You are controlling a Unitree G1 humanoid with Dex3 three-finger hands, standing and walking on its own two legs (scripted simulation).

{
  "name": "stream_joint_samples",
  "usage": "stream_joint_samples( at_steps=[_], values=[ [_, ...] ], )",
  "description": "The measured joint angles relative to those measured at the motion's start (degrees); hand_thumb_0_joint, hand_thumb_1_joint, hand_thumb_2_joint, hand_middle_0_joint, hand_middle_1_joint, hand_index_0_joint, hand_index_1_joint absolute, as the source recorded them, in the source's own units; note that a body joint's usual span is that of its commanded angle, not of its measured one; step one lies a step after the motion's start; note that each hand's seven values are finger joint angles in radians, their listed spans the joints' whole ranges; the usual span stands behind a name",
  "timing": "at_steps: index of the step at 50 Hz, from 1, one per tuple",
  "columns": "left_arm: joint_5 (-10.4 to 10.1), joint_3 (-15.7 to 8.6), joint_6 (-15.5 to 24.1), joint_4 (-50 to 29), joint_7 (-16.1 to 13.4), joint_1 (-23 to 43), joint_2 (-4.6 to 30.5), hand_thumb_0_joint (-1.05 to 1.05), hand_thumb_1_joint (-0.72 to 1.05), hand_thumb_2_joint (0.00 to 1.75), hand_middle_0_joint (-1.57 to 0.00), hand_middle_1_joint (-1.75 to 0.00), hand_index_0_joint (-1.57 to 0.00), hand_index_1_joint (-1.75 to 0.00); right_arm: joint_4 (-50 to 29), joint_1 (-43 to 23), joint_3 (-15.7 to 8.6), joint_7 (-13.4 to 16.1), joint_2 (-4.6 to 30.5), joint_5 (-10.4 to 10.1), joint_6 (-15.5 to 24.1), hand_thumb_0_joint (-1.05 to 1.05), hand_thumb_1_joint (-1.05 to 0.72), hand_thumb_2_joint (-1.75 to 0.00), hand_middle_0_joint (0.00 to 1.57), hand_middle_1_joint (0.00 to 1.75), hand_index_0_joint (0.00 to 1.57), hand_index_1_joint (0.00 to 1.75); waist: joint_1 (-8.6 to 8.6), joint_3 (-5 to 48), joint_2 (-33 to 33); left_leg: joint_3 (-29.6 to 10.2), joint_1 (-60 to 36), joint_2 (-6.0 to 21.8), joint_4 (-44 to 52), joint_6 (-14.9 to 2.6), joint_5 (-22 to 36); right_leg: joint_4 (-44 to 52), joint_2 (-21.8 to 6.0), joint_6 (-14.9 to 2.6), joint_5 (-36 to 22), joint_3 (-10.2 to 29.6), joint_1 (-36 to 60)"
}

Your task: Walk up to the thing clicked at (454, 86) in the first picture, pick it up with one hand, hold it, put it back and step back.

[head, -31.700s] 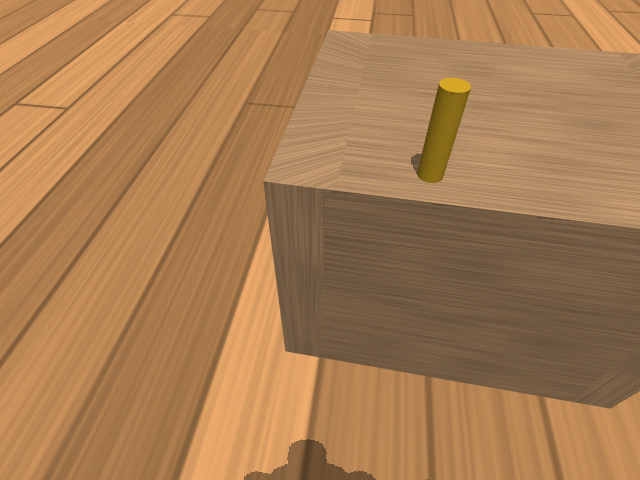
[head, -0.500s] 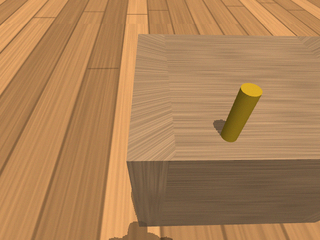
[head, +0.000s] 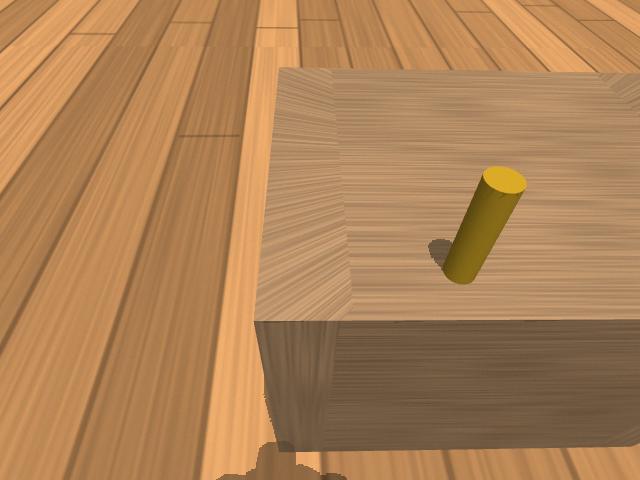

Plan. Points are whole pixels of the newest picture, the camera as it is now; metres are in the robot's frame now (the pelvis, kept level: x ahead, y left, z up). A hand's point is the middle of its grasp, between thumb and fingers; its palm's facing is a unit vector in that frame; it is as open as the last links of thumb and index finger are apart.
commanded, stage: stand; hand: right
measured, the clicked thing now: (478, 231) +0.44 -0.21 +0.07
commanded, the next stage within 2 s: none
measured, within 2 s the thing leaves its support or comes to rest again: neither
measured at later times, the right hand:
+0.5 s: hand out of the picture +0.07 -0.25 -0.15, palm faces -0.02 +0.94 -0.35, open 7.6 cm
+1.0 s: hand out of the picture +0.08 -0.25 -0.16, palm faces -0.03 +0.94 -0.35, open 7.4 cm
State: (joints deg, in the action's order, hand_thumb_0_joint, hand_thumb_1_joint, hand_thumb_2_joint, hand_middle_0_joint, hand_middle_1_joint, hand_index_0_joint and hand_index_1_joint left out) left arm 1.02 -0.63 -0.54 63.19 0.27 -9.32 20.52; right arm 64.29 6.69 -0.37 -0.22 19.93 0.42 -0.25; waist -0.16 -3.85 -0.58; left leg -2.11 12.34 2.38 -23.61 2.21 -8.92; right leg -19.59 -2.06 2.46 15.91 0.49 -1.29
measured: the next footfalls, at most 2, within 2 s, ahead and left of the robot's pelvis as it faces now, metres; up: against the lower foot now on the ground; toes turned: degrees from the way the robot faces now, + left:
none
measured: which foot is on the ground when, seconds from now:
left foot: down 0.00-1.00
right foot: down 0.00-1.00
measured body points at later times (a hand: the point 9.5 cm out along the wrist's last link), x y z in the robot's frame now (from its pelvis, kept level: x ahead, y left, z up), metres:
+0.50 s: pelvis +0.00 +0.00 +0.00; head +0.01 +0.01 +0.45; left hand +0.06 +0.31 -0.14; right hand +0.08 -0.30 -0.13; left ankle +0.04 +0.14 -0.74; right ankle -0.06 -0.15 -0.74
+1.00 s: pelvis +0.00 +0.00 +0.00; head +0.02 +0.01 +0.45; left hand +0.06 +0.30 -0.14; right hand +0.08 -0.30 -0.13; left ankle +0.04 +0.14 -0.74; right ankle -0.06 -0.15 -0.74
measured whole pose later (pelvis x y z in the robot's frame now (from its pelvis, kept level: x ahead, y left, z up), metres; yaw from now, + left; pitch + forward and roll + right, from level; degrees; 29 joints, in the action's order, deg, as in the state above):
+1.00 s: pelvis +0.00 +0.00 +0.00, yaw +0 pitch -3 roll -1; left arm 0.9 -1.1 -0.5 62.6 0.2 -9.2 20.4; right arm 64.0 6.3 -0.4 -0.1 19.6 0.4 -0.2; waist -0.4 -4.0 -0.2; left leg -2.4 12.1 2.2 -23.8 2.2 -9.2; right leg -19.4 -2.2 2.5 16.2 0.1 -0.7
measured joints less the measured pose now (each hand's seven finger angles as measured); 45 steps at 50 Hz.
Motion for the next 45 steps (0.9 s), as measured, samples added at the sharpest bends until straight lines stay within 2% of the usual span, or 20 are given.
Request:
stream_joint_samples(
  at_steps=[4,10,15,19,27,45],
  values=[
    [0.0,-0.1,0.0,-0.1,0.0,0.1,0.0,0.0,0.9,0.9,-0.21,-0.3,-0.21,-0.3,0.0,0.0,0.0,0.1,0.0,0.0,0.0,0.0,0.15,-0.42,0.17,0.22,0.16,0.22,-0.02,0.0,-0.1,0.0,-0.1,0.0,-0.1,-0.04,-0.1,0.1,0.0,0.04,0.0,0.0,0.1],
    [-0.1,-0.2,0.0,-0.3,0.0,0.3,0.1,0.0,0.9,0.9,-0.21,-0.3,-0.21,-0.3,-0.2,0.1,0.2,0.1,-0.3,-0.1,0.1,0.0,-0.26,-0.71,0.19,0.27,0.19,0.27,-0.05,0.0,-0.2,0.1,-0.2,-0.1,-0.2,-0.11,-0.2,0.1,-0.1,0.11,0.1,0.0,0.4],
    [0.0,-0.3,-0.1,-0.4,0.0,0.4,0.1,0.0,0.9,0.9,-0.21,-0.3,-0.21,-0.3,-0.3,0.0,0.2,0.2,-0.4,0.0,0.2,0.0,-0.59,-0.83,0.2,0.29,0.2,0.29,-0.12,0.0,-0.1,0.2,-0.3,-0.3,-0.1,-0.19,-0.2,0.0,-0.3,0.18,0.2,0.1,0.3],
    [0.0,-0.3,-0.1,-0.5,0.0,0.4,0.1,0.0,0.9,0.9,-0.21,-0.3,-0.21,-0.3,-0.3,-0.1,0.1,0.2,-0.4,0.0,0.2,0.0,-0.75,-0.87,0.2,0.29,0.2,0.29,-0.14,0.0,0.0,0.1,-0.3,-0.3,0.0,-0.21,-0.1,0.0,-0.4,0.22,0.1,0.1,0.3],
    [0.0,-0.3,-0.2,-0.4,0.1,0.3,0.1,0.0,0.9,0.9,-0.21,-0.3,-0.21,-0.3,-0.2,-0.2,0.0,0.1,-0.3,0.0,0.1,0.01,-0.87,-0.89,0.2,0.29,0.2,0.3,-0.13,0.1,0.2,-0.1,-0.2,-0.4,0.0,-0.23,0.0,0.0,-0.4,0.23,0.0,-0.1,0.3],
    [-0.1,-0.5,-0.1,-0.3,0.0,-0.3,-0.1,0.0,0.9,0.9,-0.21,-0.3,-0.21,-0.3,-0.1,-0.1,-0.1,0.1,-0.3,-0.1,0.1,0.01,-0.9,-0.9,0.2,0.3,0.2,0.3,-0.23,-0.4,0.4,-0.2,-0.1,-0.3,0.0,-0.06,-0.2,0.1,-0.3,0.08,0.3,-0.3,0.3]
  ],
)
